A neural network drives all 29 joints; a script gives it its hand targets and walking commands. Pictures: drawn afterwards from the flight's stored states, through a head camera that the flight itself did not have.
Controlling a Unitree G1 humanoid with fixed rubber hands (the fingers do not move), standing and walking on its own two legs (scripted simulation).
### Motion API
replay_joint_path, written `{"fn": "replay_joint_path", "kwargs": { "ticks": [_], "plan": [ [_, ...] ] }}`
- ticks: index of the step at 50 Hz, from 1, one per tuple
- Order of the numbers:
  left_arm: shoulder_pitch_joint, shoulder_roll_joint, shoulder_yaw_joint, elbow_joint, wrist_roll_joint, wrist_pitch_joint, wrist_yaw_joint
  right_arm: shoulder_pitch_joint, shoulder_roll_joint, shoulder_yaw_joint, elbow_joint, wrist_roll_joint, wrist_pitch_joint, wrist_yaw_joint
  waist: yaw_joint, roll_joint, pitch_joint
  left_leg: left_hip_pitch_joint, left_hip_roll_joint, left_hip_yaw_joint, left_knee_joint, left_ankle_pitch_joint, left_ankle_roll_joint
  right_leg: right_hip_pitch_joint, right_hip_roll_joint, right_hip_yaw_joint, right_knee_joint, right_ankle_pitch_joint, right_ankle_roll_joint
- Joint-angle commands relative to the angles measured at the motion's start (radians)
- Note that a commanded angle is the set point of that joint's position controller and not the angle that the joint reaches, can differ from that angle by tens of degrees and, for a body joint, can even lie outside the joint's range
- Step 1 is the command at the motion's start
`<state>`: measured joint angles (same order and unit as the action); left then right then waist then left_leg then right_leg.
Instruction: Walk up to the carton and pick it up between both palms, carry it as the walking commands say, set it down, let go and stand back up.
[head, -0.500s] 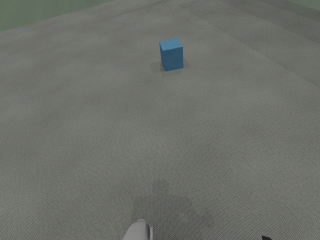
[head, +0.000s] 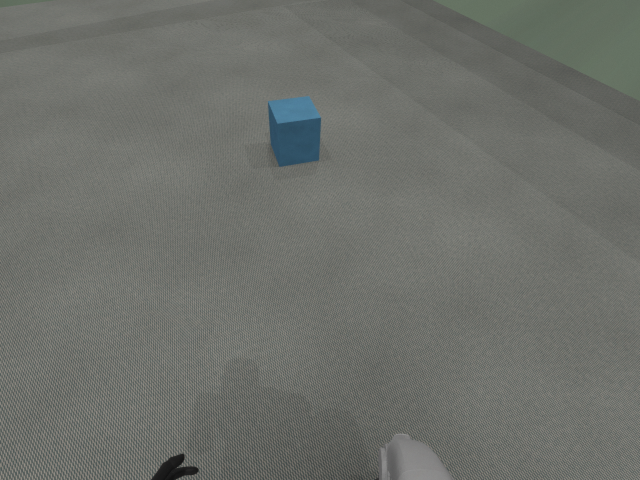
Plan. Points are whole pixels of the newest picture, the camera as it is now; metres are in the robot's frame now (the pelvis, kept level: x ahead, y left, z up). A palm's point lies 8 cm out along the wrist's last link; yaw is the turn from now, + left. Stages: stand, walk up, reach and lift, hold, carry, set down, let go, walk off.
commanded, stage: walk up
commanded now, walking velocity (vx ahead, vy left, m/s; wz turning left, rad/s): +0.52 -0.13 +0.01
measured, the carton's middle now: (294, 131) +1.74 +0.04 -0.66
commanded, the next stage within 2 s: none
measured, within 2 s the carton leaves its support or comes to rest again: neither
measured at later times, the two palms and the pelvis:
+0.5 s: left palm (184, 451) +0.19 +0.20 -0.11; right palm (495, 345) +0.34 -0.30 -0.14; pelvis +0.26 -0.05 +0.00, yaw +0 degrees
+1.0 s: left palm (181, 238) +0.60 +0.28 -0.15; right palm (437, 283) +0.45 -0.22 -0.11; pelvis +0.51 +0.04 +0.00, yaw +0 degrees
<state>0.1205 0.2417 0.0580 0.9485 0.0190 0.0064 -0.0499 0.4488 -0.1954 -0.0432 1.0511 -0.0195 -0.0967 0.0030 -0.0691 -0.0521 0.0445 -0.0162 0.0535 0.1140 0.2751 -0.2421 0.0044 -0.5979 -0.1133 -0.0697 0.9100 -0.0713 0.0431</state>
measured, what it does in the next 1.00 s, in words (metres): walks ahead: right foot, then left foot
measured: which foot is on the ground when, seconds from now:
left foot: down 0.00-0.20, up 0.22-0.72, down 0.74-1.00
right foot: up 0.00-0.18, down 0.20-0.74, up 0.76-1.00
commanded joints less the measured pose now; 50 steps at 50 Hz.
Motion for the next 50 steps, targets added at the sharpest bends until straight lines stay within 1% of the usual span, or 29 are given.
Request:
{"fn": "replay_joint_path", "kwargs": {
  "ticks": [1, 4, 5, 6, 8, 9, 10, 11, 12, 13, 15, 17, 18, 21, 26, 29, 31, 33, 34, 36, 37, 38, 39, 40, 41, 42, 43, 45, 50],
  "plan": [
    [-0.111, -0.001, -0.009, -0.071, -0.007, -0.006, -0.012, 0.025, -0.126, -0.020, -0.040, -0.001, -0.007, -0.007, 0.001, 0.202, 0.115, -0.028, 0.231, -0.120, -0.156, 0.285, 0.086, -0.048, -0.004, -0.005, -0.175, 0.067, 0.001],
    [-0.170, 0.001, -0.004, -0.096, -0.009, -0.017, -0.013, 0.053, -0.138, -0.026, -0.034, -0.002, -0.004, -0.013, -0.013, 0.211, 0.122, 0.001, 0.247, -0.108, -0.157, 0.256, 0.090, -0.012, 0.005, -0.016, -0.282, 0.060, -0.010],
    [-0.179, 0.004, -0.002, -0.105, -0.010, -0.027, -0.012, 0.054, -0.138, -0.025, -0.027, -0.002, -0.003, -0.017, -0.009, 0.230, 0.118, -0.009, 0.237, -0.084, -0.154, 0.234, 0.088, 0.024, 0.008, -0.024, -0.315, 0.045, -0.014],
    [-0.165, 0.005, -0.004, -0.106, -0.008, -0.037, -0.010, 0.044, -0.127, -0.023, -0.011, -0.004, 0.006, -0.020, 0.009, 0.284, 0.093, -0.039, 0.193, -0.037, -0.140, 0.185, 0.084, 0.103, 0.017, -0.039, -0.328, -0.008, -0.018],
    [-0.077, 0.031, 0.014, -0.079, 0.001, -0.048, 0.008, 0.050, -0.134, -0.021, 0.005, -0.001, 0.013, -0.021, 0.053, 0.213, 0.030, -0.054, 0.191, -0.033, -0.010, 0.338, 0.084, 0.244, 0.032, -0.087, -0.336, -0.064, -0.030],
    [0.017, 0.049, 0.024, -0.048, 0.008, -0.057, 0.018, 0.047, -0.139, -0.020, 0.013, 0.003, 0.015, -0.019, 0.095, 0.144, -0.034, -0.065, 0.170, -0.007, 0.139, 0.436, 0.074, 0.360, 0.044, -0.112, -0.374, -0.074, -0.047],
    [0.179, 0.087, 0.040, 0.010, 0.019, -0.067, 0.030, 0.050, -0.124, -0.015, 0.013, 0.002, 0.015, -0.016, 0.152, 0.050, -0.138, -0.167, 0.130, 0.003, 0.377, 0.434, 0.059, 0.576, 0.036, -0.083, -0.398, -0.105, -0.077],
    [0.358, 0.201, 0.072, 0.048, 0.043, -0.078, 0.041, 0.047, -0.101, -0.014, -0.018, 0.000, 0.009, -0.014, 0.213, -0.117, -0.254, -0.378, 0.076, -0.012, 0.705, 0.147, 0.031, 0.784, -0.180, 0.206, -0.445, -0.171, -0.115],
    [0.427, 0.281, 0.077, 0.051, 0.027, -0.074, 0.046, 0.097, -0.028, 0.003, -0.051, 0.008, 0.004, -0.011, 0.191, -0.305, -0.353, -0.596, -0.042, -0.094, 0.946, -0.243, 0.010, 0.887, -0.434, 0.687, -0.661, -0.231, -0.201],
    [0.381, 0.256, 0.074, 0.053, 0.008, -0.068, 0.048, 0.064, -0.101, -0.018, -0.025, 0.001, 0.018, -0.014, 0.139, -0.101, -0.332, -0.621, 0.024, -0.201, 1.053, -0.226, 0.020, 0.802, -0.441, 0.700, -0.662, -0.237, -0.199],
    [0.216, 0.118, 0.039, 0.025, 0.003, -0.082, 0.056, -0.008, -0.075, -0.028, -0.022, -0.008, 0.029, 0.000, 0.081, -0.017, -0.114, -0.589, 0.083, -0.180, 1.035, -0.060, 0.006, 0.552, -0.316, 0.415, -0.658, -0.046, -0.176],
    [0.175, 0.042, 0.017, 0.022, -0.005, -0.096, 0.053, -0.007, -0.041, -0.029, -0.023, -0.014, 0.055, 0.018, 0.041, -0.050, -0.049, -0.507, 0.099, -0.152, 0.975, 0.019, -0.010, 0.400, -0.239, 0.223, -0.683, -0.024, -0.114],
    [0.200, 0.045, 0.012, 0.030, -0.003, -0.102, 0.050, -0.016, -0.039, -0.029, -0.029, -0.014, 0.071, 0.026, 0.040, -0.077, -0.031, -0.498, 0.094, -0.135, 0.953, 0.052, -0.014, 0.371, -0.225, 0.182, -0.692, -0.010, -0.104],
    [0.276, 0.064, 0.009, 0.040, -0.001, -0.111, 0.048, -0.108, -0.052, -0.027, -0.067, -0.012, 0.092, 0.046, 0.055, -0.116, 0.013, -0.551, 0.091, -0.103, 0.859, 0.142, -0.027, 0.373, -0.208, 0.122, -0.720, -0.019, -0.096],
    [0.358, 0.087, 0.023, 0.046, 0.004, -0.103, 0.060, -0.303, -0.032, -0.010, -0.144, -0.006, 0.096, 0.072, 0.110, -0.106, 0.097, -0.584, 0.069, -0.058, 0.569, 0.235, -0.064, 0.403, -0.202, 0.067, -0.772, -0.103, -0.100],
    [0.395, 0.104, 0.035, 0.057, 0.008, -0.096, 0.066, -0.408, -0.028, -0.004, -0.186, -0.003, 0.091, 0.082, 0.138, -0.121, 0.121, -0.552, 0.054, -0.025, 0.398, 0.242, -0.071, 0.439, -0.214, 0.047, -0.793, -0.080, -0.106],
    [0.397, 0.117, 0.043, 0.061, 0.008, -0.094, 0.065, -0.443, -0.032, -0.006, -0.200, -0.001, 0.085, 0.083, 0.137, -0.146, 0.114, -0.504, 0.050, -0.018, 0.319, 0.203, -0.062, 0.471, -0.217, 0.027, -0.788, -0.042, -0.107],
    [0.379, 0.101, 0.033, 0.074, 0.002, -0.087, 0.058, -0.412, -0.043, -0.012, -0.196, -0.004, 0.066, 0.068, 0.106, -0.226, 0.064, -0.364, 0.035, 0.013, 0.280, 0.124, -0.047, 0.471, -0.169, -0.031, -0.758, -0.071, -0.114],
    [0.381, 0.109, 0.033, 0.079, 0.001, -0.086, 0.058, -0.375, -0.065, -0.019, -0.176, -0.009, 0.058, 0.059, 0.097, -0.172, 0.048, -0.302, 0.022, 0.036, 0.269, 0.089, -0.043, 0.465, -0.175, -0.015, -0.723, -0.066, -0.117],
    [0.368, 0.112, 0.032, 0.083, -0.010, -0.080, 0.056, -0.175, -0.127, -0.037, -0.102, -0.023, 0.038, 0.035, 0.016, 0.006, -0.046, -0.062, -0.008, 0.071, 0.191, 0.074, -0.019, 0.415, -0.120, -0.055, -0.429, -0.014, -0.099],
    [0.376, 0.075, 0.020, 0.069, -0.004, -0.081, 0.053, -0.022, -0.200, -0.057, -0.057, -0.036, 0.025, 0.019, -0.032, 0.164, -0.152, 0.147, 0.098, -0.087, 0.181, -0.009, 0.017, 0.265, -0.059, -0.074, -0.127, -0.121, -0.065],
    [0.395, -0.011, -0.006, 0.015, -0.011, -0.087, 0.056, 0.086, -0.324, -0.084, -0.064, -0.031, 0.023, 0.006, -0.082, 0.476, -0.259, 0.335, 0.385, -0.529, 0.000, -0.128, 0.113, -0.035, 0.059, -0.051, 0.206, -0.484, -0.030],
    [0.345, 0.035, 0.014, 0.019, 0.003, -0.077, 0.054, 0.106, -0.324, -0.076, -0.067, -0.017, 0.021, 0.009, -0.060, 0.264, -0.271, 0.289, 0.476, -0.695, -0.068, -0.183, 0.148, -0.099, 0.026, 0.084, 0.344, -0.472, -0.048],
    [0.299, 0.054, 0.024, 0.035, 0.008, -0.071, 0.051, 0.034, -0.287, -0.063, -0.071, -0.016, 0.016, 0.008, -0.020, 0.136, -0.180, 0.193, 0.466, -0.656, -0.052, -0.038, 0.141, -0.113, -0.012, 0.119, 0.394, -0.384, -0.048],
    [0.283, 0.020, 0.012, 0.037, 0.005, -0.068, 0.044, -0.050, -0.217, -0.041, -0.073, -0.014, 0.007, 0.009, 0.025, 0.093, -0.087, 0.074, 0.389, -0.512, -0.036, 0.126, 0.128, -0.083, -0.042, 0.127, 0.364, -0.275, -0.045],
    [0.291, 0.000, 0.008, 0.046, 0.003, -0.061, 0.037, -0.121, -0.154, -0.028, -0.081, -0.010, -0.001, 0.008, 0.062, 0.111, -0.045, -0.018, 0.320, -0.390, -0.041, 0.203, 0.100, -0.036, -0.049, 0.112, 0.319, -0.212, -0.038],
    [0.306, -0.006, 0.009, 0.055, 0.005, -0.051, 0.032, -0.143, -0.118, -0.021, -0.076, -0.007, -0.007, 0.007, 0.080, 0.161, -0.029, -0.068, 0.277, -0.304, -0.046, 0.229, 0.074, 0.005, -0.051, 0.098, 0.291, -0.174, -0.029],
    [0.280, -0.007, 0.011, 0.053, 0.007, -0.026, 0.022, -0.110, -0.087, -0.014, -0.057, 0.001, -0.016, 0.006, 0.084, 0.210, -0.022, -0.100, 0.242, -0.206, -0.053, 0.281, 0.059, 0.031, -0.036, 0.063, 0.257, -0.109, -0.017],
    [0.047, -0.009, 0.000, -0.006, 0.006, -0.002, -0.002, 0.000, -0.101, -0.016, -0.024, 0.002, -0.015, -0.005, 0.035, 0.209, 0.066, -0.074, 0.249, -0.147, -0.123, 0.288, 0.075, -0.058, -0.025, 0.020, 0.063, 0.008, 0.005]
  ]
}}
